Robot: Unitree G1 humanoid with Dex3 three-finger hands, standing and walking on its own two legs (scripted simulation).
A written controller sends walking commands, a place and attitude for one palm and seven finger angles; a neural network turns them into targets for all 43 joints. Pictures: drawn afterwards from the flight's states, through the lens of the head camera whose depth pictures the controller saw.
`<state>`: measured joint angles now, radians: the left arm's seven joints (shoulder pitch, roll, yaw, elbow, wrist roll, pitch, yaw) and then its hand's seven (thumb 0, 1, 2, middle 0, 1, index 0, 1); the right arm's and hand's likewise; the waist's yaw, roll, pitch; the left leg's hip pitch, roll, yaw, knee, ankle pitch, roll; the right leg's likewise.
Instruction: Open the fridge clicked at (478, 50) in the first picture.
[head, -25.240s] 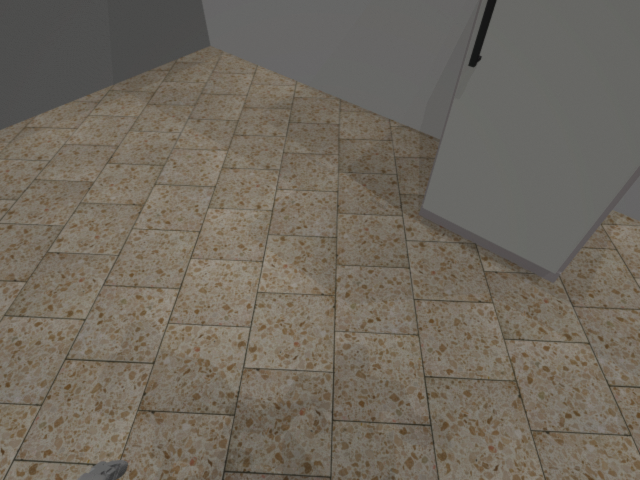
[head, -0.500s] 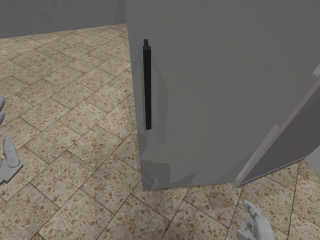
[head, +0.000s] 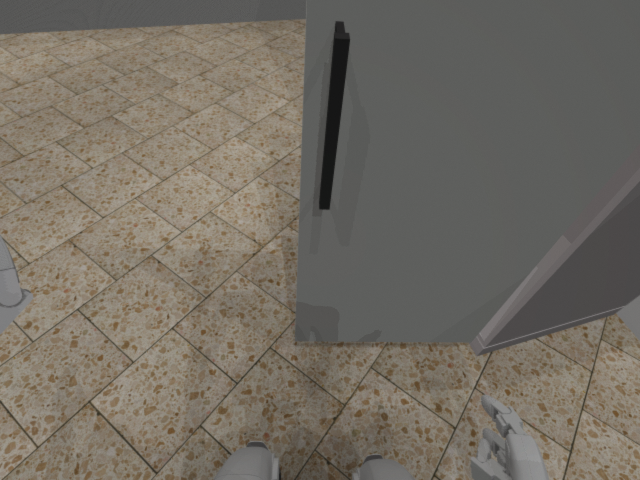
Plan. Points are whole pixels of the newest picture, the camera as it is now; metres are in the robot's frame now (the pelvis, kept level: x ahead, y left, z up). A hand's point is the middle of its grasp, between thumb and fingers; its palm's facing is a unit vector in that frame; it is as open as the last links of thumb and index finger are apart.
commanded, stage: step back with the hand held close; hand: left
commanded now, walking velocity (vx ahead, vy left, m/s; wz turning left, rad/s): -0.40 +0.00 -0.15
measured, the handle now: (330, 129) +0.56 +0.01 +0.14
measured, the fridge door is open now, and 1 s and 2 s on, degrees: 74 74 74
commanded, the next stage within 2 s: stop stepping back and stand still in 0.44 s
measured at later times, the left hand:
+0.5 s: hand out of the picture +0.10 +0.28 +0.22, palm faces +0.36 -0.88 -0.32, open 7.5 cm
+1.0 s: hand out of the picture +0.00 +0.24 +0.20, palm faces +0.24 -0.87 -0.44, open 7.5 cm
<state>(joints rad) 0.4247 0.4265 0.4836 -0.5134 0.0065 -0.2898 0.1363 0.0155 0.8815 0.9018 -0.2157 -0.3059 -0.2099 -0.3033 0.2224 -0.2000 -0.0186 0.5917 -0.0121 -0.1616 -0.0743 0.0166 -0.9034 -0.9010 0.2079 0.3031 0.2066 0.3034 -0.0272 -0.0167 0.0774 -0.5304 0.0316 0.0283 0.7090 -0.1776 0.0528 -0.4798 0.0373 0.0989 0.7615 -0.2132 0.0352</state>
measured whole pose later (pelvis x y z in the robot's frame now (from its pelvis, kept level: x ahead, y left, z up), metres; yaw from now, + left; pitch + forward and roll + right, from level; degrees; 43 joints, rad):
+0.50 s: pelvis -0.14 +0.04 +0.04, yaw -6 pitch +0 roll -5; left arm 0.43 0.40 0.42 -0.59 -0.04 -0.22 0.13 0.02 0.88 0.90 -0.21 -0.31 -0.21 -0.30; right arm 0.13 -0.12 0.01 0.61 -0.02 -0.16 -0.02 0.01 -0.90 -0.90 0.21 0.30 0.21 0.30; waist 0.02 -0.03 0.01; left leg -0.38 0.13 0.13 0.44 -0.08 0.05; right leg -0.39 0.07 -0.02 1.04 -0.49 0.03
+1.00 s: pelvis -0.27 +0.04 +0.02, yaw -12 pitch -1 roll +0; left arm 0.52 0.42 0.44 -0.45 -0.03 -0.18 0.15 0.02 0.89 0.90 -0.21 -0.31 -0.21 -0.30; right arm 0.33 -0.20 -0.01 0.66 -0.03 -0.14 -0.08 0.02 -0.91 -0.90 0.20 0.30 0.20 0.30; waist -0.08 -0.02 -0.05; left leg -0.41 0.02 0.05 0.61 -0.28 0.02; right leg -0.20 0.04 -0.06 0.60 -0.50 -0.06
